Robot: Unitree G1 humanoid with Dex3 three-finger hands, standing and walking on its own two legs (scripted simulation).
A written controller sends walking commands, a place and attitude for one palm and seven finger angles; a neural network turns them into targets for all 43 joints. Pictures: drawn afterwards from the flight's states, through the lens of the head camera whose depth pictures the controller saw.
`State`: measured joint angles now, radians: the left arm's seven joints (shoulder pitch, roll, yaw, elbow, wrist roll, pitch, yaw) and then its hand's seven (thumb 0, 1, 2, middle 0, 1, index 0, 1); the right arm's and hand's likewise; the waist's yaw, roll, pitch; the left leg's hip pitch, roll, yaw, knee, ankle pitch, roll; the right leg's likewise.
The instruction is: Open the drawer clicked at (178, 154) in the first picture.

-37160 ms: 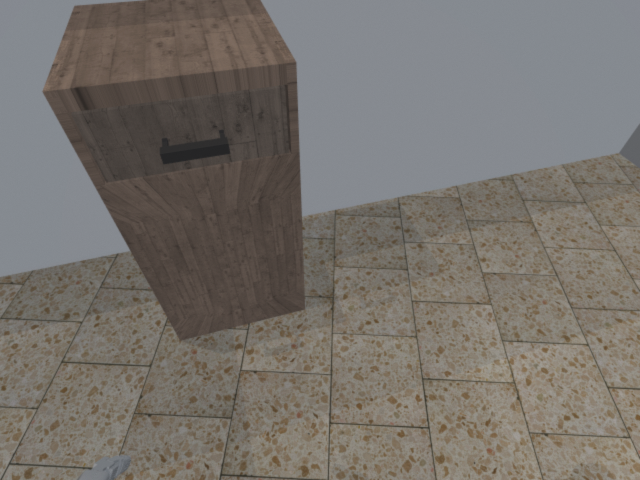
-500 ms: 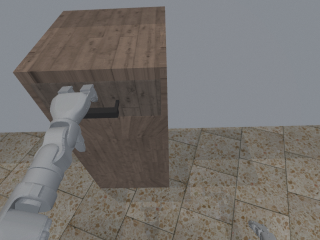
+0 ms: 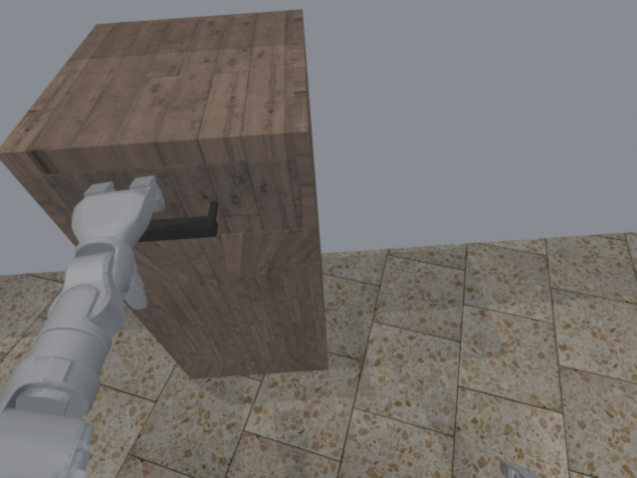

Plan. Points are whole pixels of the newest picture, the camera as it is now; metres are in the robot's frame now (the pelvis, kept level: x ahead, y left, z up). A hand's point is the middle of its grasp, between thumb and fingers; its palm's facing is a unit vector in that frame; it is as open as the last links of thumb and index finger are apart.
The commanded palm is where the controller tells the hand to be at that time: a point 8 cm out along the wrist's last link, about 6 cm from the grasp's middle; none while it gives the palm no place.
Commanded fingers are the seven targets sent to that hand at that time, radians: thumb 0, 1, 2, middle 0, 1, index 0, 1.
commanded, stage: re-aim the fingers above the handle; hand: left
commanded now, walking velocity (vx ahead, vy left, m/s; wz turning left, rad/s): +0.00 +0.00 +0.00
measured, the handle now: (176, 219) +0.49 +0.27 +0.02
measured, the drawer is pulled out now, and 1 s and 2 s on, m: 0.00 0.00 0.00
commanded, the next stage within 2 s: lower the fingers behind the handle in 1.30 s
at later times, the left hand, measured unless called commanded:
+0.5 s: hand (128, 249) +0.39 +0.29 +0.07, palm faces -0.13 -0.02 -0.99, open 13.9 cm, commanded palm +0.38 +0.25 +0.14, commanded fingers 0.00 -0.50 0.30 -0.30 -1.20 -0.30 -1.20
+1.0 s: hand (143, 263) +0.38 +0.27 +0.05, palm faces -0.23 -0.08 -0.97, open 13.9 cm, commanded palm +0.39 +0.26 +0.14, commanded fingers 0.00 -0.50 0.30 -0.30 -1.20 -0.30 -1.20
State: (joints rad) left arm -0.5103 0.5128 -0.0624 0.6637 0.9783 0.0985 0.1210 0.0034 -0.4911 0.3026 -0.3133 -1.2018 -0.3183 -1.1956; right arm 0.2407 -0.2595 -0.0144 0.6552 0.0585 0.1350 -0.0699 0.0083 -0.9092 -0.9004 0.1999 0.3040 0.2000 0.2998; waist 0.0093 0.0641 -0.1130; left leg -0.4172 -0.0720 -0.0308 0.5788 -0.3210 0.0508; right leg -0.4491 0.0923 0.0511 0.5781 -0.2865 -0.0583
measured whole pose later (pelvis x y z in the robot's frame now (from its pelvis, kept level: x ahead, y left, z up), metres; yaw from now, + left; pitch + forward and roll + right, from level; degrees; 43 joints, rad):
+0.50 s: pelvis +0.01 +0.01 +0.00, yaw +1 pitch +9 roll +0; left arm -0.52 0.51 -0.13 0.64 0.94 0.15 0.02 0.00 -0.49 0.30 -0.31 -1.20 -0.32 -1.19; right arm 0.25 -0.25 -0.01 0.63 0.06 0.15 -0.06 0.01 -0.91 -0.90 0.20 0.30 0.20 0.30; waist 0.01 0.07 -0.11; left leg -0.41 -0.09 -0.05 0.57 -0.32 0.06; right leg -0.43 0.08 0.03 0.56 -0.29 -0.05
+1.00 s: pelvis +0.00 +0.01 +0.00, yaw +2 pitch +9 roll -1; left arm -0.52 0.50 -0.19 0.62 0.90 0.13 -0.06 0.00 -0.49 0.30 -0.31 -1.20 -0.31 -1.19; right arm 0.26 -0.26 0.00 0.65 0.05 0.15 -0.08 0.01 -0.91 -0.90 0.20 0.30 0.20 0.30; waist 0.00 0.06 -0.09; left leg -0.41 -0.09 -0.07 0.58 -0.32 0.07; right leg -0.41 0.07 0.01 0.56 -0.29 -0.04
